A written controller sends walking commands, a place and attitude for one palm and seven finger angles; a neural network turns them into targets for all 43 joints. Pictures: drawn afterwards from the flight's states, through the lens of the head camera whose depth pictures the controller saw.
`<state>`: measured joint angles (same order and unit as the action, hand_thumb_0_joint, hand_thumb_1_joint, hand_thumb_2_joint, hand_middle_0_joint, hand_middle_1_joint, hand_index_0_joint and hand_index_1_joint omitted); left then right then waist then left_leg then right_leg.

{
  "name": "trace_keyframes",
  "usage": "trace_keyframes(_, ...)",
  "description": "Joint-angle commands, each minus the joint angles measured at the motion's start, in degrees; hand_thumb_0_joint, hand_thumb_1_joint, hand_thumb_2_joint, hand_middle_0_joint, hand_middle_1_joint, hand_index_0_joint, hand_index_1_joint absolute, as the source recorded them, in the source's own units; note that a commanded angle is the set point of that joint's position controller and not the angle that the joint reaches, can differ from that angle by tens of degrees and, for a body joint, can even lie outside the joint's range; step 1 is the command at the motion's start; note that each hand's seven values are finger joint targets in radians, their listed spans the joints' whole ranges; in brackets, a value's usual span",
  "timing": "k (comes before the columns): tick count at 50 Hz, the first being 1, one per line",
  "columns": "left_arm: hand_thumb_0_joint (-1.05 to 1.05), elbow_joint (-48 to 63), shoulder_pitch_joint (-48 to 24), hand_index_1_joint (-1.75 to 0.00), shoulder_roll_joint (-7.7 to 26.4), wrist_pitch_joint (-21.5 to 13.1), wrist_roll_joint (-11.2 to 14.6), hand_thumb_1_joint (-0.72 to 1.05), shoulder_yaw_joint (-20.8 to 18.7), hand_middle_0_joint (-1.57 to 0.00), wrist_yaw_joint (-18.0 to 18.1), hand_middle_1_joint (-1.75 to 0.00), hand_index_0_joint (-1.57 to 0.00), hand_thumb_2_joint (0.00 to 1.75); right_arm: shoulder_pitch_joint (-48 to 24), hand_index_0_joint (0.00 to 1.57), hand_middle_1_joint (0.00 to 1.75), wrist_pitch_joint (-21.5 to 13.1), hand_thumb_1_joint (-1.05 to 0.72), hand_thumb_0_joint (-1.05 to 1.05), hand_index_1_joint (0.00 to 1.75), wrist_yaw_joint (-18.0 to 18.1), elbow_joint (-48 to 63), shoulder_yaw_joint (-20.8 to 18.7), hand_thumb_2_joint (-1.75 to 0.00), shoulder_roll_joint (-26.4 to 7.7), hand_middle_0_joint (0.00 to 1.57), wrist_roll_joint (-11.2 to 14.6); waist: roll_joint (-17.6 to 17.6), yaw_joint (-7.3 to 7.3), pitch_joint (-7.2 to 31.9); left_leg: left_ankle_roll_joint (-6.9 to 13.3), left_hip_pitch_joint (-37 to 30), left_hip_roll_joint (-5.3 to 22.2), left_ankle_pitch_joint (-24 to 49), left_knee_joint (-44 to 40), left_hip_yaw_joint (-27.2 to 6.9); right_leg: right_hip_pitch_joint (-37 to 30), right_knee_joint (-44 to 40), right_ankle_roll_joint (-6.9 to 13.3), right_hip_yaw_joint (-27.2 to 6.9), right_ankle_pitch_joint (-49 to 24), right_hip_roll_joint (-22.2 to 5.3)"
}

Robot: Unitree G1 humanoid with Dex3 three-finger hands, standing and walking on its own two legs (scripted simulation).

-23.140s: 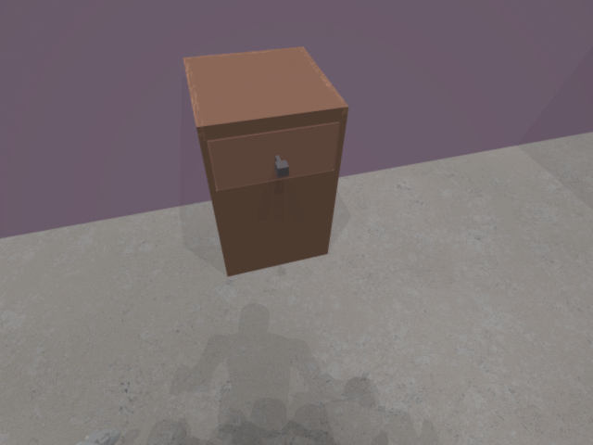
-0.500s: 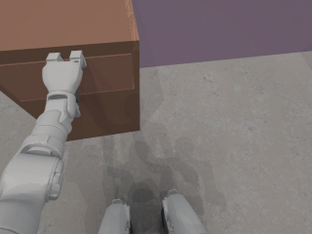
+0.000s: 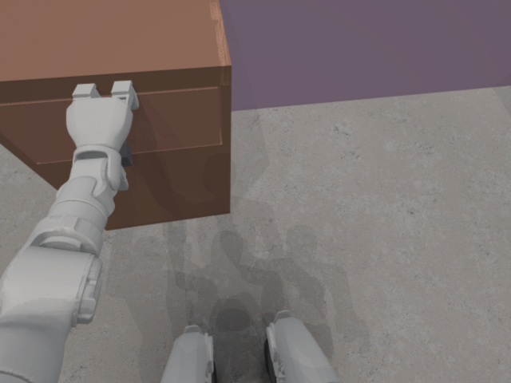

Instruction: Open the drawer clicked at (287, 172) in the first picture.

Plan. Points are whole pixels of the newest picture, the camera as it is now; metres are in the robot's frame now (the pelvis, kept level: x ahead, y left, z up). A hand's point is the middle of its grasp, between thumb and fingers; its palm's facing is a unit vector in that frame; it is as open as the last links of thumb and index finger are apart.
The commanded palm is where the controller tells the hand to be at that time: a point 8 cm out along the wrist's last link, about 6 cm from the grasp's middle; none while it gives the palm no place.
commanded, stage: move the hooked fingers above the handle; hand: left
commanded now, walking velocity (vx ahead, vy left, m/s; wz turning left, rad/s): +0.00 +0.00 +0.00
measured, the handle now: (120, 146) +0.55 +0.20 -0.09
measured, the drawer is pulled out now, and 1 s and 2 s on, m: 0.00 0.00 0.00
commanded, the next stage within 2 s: lower the fingers behind the handle in 0.50 s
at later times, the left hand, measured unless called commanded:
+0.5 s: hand (108, 142) +0.52 +0.20 -0.02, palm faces -0.03 -0.03 -1.00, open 13.8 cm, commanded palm +0.51 +0.20 +0.03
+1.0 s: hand (107, 160) +0.50 +0.21 -0.06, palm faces -0.13 +0.00 -0.99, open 13.8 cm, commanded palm +0.50 +0.20 +0.00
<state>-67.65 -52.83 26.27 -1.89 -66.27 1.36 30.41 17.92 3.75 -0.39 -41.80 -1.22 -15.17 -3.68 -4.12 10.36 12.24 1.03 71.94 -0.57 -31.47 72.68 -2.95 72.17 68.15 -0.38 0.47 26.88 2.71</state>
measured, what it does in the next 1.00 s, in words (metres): stands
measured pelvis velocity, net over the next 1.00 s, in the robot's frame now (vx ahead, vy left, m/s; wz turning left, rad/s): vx -0.01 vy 0.00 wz -0.01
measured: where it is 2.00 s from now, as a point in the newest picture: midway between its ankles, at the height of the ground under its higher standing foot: outside the picture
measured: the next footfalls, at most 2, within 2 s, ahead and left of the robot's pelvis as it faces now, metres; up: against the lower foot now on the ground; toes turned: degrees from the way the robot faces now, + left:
none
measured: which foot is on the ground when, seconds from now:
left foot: down 0.00-1.00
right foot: down 0.00-1.00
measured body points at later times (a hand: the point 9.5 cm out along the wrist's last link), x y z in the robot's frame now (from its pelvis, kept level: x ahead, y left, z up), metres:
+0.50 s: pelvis +0.00 +0.00 +0.00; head +0.16 +0.01 +0.42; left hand +0.51 +0.20 +0.03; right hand +0.00 -0.28 -0.12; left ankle +0.01 +0.11 -0.62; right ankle +0.04 -0.13 -0.62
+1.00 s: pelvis -0.01 +0.00 -0.01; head +0.17 +0.00 +0.40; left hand +0.51 +0.21 +0.00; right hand +0.00 -0.28 -0.14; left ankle +0.01 +0.11 -0.62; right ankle +0.04 -0.13 -0.62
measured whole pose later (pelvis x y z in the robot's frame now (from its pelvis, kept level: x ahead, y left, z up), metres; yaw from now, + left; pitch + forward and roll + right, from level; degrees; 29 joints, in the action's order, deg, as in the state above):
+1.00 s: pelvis -0.01 +0.00 -0.01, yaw -1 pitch +33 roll -3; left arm -68.7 -52.1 30.2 -3.0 -65.0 0.3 24.8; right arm 17.1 2.7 0.1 -40.8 -0.8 -15.0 -3.1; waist -4.1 10.2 11.4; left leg 1.0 76.5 -0.3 -31.9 75.8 -2.3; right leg 77.2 71.7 -0.4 -0.1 27.2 3.0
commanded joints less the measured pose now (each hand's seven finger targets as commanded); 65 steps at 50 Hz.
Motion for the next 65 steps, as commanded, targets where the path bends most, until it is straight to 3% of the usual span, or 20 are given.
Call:
trace_keyframes(1,0.0,6.77,-22.59,-1.2,18.2,6.29,0.9,-0.5,-5.09,-0.3,1.75,-1.2,-0.3,0.3,8.89,0.2,0.3,0.4,-0.9,0.0,0.3,0.37,2.96,-2.67,-0.9,-9.82,0.2,0.47,-2.98,0.07,26.87,1.39,-17.86,-0.31,19.49,-9.22,1.11,-17.53,-7.58,2.33,2.03,-14.12,0.27)
trace_keyframes(6,0.0,7.53,-23.99,-1.2,20.42,8.02,2.41,-0.5,-5.01,-0.3,-1.06,-1.2,-0.3,0.3,8.22,0.2,0.3,0.37,-0.9,0.0,0.3,1.06,3.33,-2.14,-0.9,-10.01,0.2,1.18,-1.75,0.16,29.78,1.91,-17.14,-0.51,15.94,-9.96,1.4,-21.35,-8.75,1.68,1.32,-12.62,-0.06)
trace_keyframes(8,0.0,9.95,-27.03,-1.2,16.76,6.13,3.24,-0.5,-2.04,-0.3,-3.3,-1.2,-0.3,0.3,8.57,0.2,0.3,-0.6,-0.9,0.0,0.3,1.68,3.53,-2.48,-0.9,-9.29,0.2,1.43,-0.65,2.34,30.97,2.31,-17.91,-0.28,15.4,-9.56,1.27,-21.45,-9.31,1.43,0.93,-13.07,-0.04)
trace_keyframes(10,0.0,12.8,-28.07,-1.2,17.01,3.16,3.59,-0.5,-1.82,-0.3,-5.17,-1.2,-0.3,0.3,9.64,0.2,0.3,-1.6,-0.9,0.0,0.3,2.11,2.86,-2.81,-0.9,-9.39,0.2,1.37,-2.1,2.71,32.04,2.32,-19.39,-0.07,15.3,-9.16,1.0,-20.68,-9.41,1.49,0.93,-12.84,-0.08)
trace_keyframes(13,0.0,15.38,-27.21,-1.2,13.21,-0.99,3.79,-0.5,-0.11,-0.3,-6.78,-1.2,-0.3,0.3,10.66,0.2,0.3,-2.82,-0.9,0.0,0.3,2.4,2.12,-3.56,-0.9,-8.75,0.2,1.11,-3.38,3.3,32.38,2.08,-23.52,0.17,18.17,-8.59,0.23,-17.39,-9.09,1.77,1.41,-13.89,0.06)
trace_keyframes(16,0.0,13.47,-23.42,-1.2,14.37,-3.03,3.22,-0.5,-2.15,-0.3,-6.01,-1.2,-0.3,0.3,11.1,0.2,0.3,-2.75,-0.9,0.0,0.3,2.23,1.13,-3.41,-0.9,-8.93,0.2,0.72,-4.42,1.61,28.27,1.74,-22.18,0.24,19.46,-8.29,-0.05,-14.8,-8.43,2.23,1.76,-13.27,0.33)
trace_keyframes(21,0.0,10.14,-20.3,-1.2,17.14,-1.04,1.37,-0.5,-5.43,-0.3,-1.51,-1.2,-0.3,0.3,10.5,0.2,0.3,-1.28,-0.9,0.0,0.3,1.04,1.16,-3.05,-0.9,-9.19,0.2,0.18,-4.62,-0.13,25.93,1.42,-19.03,0.05,21.88,-7.52,0.77,-14.47,-6.99,2.63,1.96,-15.32,0.51)
trace_keyframes(24,0.0,10.88,-23.01,-1.2,15.34,0.68,1.03,-0.5,-3.81,-0.3,0.49,-1.2,-0.3,0.3,10.45,0.2,0.3,-0.82,-0.9,0.0,0.3,0.62,1.38,-3.41,-0.9,-9.23,0.2,0.21,-5.18,0.87,26.89,1.24,-20.11,0.02,22.14,-7.78,0.6,-14.52,-7.32,2.5,2.09,-15.5,0.49)
trace_keyframes(27,0.0,10.75,-24.18,-1.2,17.6,2.92,1.49,-0.5,-4.98,-0.3,1.22,-1.2,-0.3,0.3,10.3,0.2,0.3,-0.43,-0.9,0.0,0.3,0.43,1.42,-3.33,-0.9,-9.62,0.2,0.33,-4.89,0.74,28.62,1.39,-20.47,-0.1,21.99,-8.33,0.92,-17.11,-7.71,2.25,1.91,-16.45,0.42)
trace_keyframes(30,0.0,10.28,-24.9,-1.2,16.87,4.62,1.54,-0.5,-4.05,-0.3,0.75,-1.2,-0.3,0.3,10.34,0.2,0.3,-0.01,-0.9,0.0,0.3,0.43,1.36,-3.37,-0.9,-9.72,0.2,0.56,-4.87,1.06,30.73,1.28,-22.64,-0.07,22.96,-8.79,0.49,-17.42,-7.92,2.16,2.14,-16.84,0.36)
trace_keyframes(35,0.0,5.22,-20.84,-1.2,15.39,5.63,2.6,-0.5,-2.94,-0.3,-1.63,-1.2,-0.3,0.3,9.56,0.2,0.3,0.04,-0.9,0.0,0.3,0.73,1.57,-2.67,-0.9,-9.65,0.2,0.74,-0.94,1.24,26.55,1.94,-17.78,-0.22,18.82,-8.75,1.4,-18.58,-8.44,1.84,1.72,-15.3,0.25)
trace_keyframes(38,0.0,4.59,-20.74,-1.2,17.24,4.56,2.75,-0.5,-3.68,-0.3,-3.06,-1.2,-0.3,0.3,9.04,0.2,0.3,-0.06,-0.9,0.0,0.3,1.14,1.85,-2.17,-0.9,-9.58,0.2,0.77,0.5,1.29,24.73,2.25,-14.04,-0.37,16.27,-8.17,1.83,-19.16,-8.08,1.79,1.07,-14.25,0.12)
trace_keyframes(43,0.0,3.93,-17.89,-1.2,16.01,2.12,2.19,-0.5,-3.16,-0.3,-3.9,-1.2,-0.3,0.3,8.27,0.2,0.3,-0.62,-0.9,0.0,0.3,1.25,2.74,-2.15,-0.9,-9.29,0.2,0.78,-0.21,0.73,22.7,2.2,-11.05,-0.4,13.89,-6.74,2.06,-16.07,-6.63,2.06,1.0,-11.59,0.14)
trace_keyframes(46,0.0,7.72,-19.85,-1.2,16.34,-0.54,1.38,-0.5,-3.34,-0.3,-3.8,-1.2,-0.3,0.3,8.61,0.2,0.3,-1.35,-0.9,0.0,0.3,1.29,3.1,-2.51,-0.9,-9.36,0.2,0.6,-1.97,0.75,25.46,2.05,-11.44,-0.11,14.08,-5.19,1.55,-13.68,-4.98,2.28,1.16,-10.87,0.23)
trace_keyframes(48,0.0,11.25,-23.6,-1.2,15.41,-2.44,1.3,-0.5,-2.77,-0.3,-3.4,-1.2,-0.3,0.3,8.97,0.2,0.3,-1.93,-0.9,0.0,0.3,1.25,2.87,-3.05,-0.9,-9.09,0.2,0.51,-3.48,1.75,28.11,1.93,-13.36,0.14,14.89,-4.13,0.72,-11.36,-3.81,2.37,1.48,-10.45,0.31)
trace_keyframes(49,0.0,12.96,-24.6,-1.2,17.28,-3.45,0.71,-0.5,-4.13,-0.3,-2.77,-1.2,-0.3,0.3,9.45,0.2,0.3,-2.12,-0.9,0.0,0.3,1.37,2.45,-3.33,-0.9,-9.43,0.2,0.33,-3.92,1.56,30.49,1.83,-14.44,0.32,15.72,-3.5,0.23,-10.59,-3.04,2.3,1.54,-10.59,0.32)
trace_keyframes(52,0.0,16.98,-26.28,-1.2,17.39,-4.99,0.25,-0.5,-4.93,-0.3,-0.74,-1.2,-0.3,0.3,9.83,0.2,0.3,-2.49,-0.9,0.0,0.3,1.04,1.69,-3.9,-0.9,-9.41,0.2,-0.04,-8.42,1.02,35.15,1.09,-18.63,0.38,20.12,-2.24,-0.71,-8.37,-1.34,2.62,1.99,-12.17,0.43)
trace_keyframes(55,0.0,17.04,-25.86,-1.2,18.4,-4.01,0.19,-0.5,-6.84,-0.3,2.01,-1.2,-0.3,0.3,10.31,0.2,0.3,-2.19,-0.9,0.0,0.3,0.59,0.46,-4.15,-0.9,-9.68,0.2,-0.42,-8.65,0.68,36.64,0.26,-21.09,0.84,24.39,-1.41,-1.85,-6.63,0.1,2.6,2.81,-13.57,0.52)
trace_keyframes(60,0.0,13.18,-25.12,-1.2,17.09,1.36,0.26,-0.5,-6.35,-0.3,4.42,-1.2,-0.3,0.3,10.02,0.2,0.3,-1.26,-0.9,0.0,0.3,-0.57,-0.11,-3.85,-0.9,-9.69,0.2,-0.56,-8.69,0.76,36.28,0.37,-20.04,0.9,26.0,-0.86,-1.25,-7.59,0.46,2.55,3.14,-16.03,0.54)
trace_keyframes(65,0.0,7.81,-24.05,-1.2,17.33,6.02,0.91,-0.5,-4.86,-0.3,2.43,-1.2,-0.3,0.3,9.4,0.2,0.3,-0.53,-0.9,0.0,0.3,-0.61,-0.01,-2.75,-0.9,-9.8,0.2,-0.02,-4.87,1.54,30.86,1.24,-14.4,0.49,21.21,-1.77,0.02,-10.82,-0.87,2.26,2.84,-15.64,0.55)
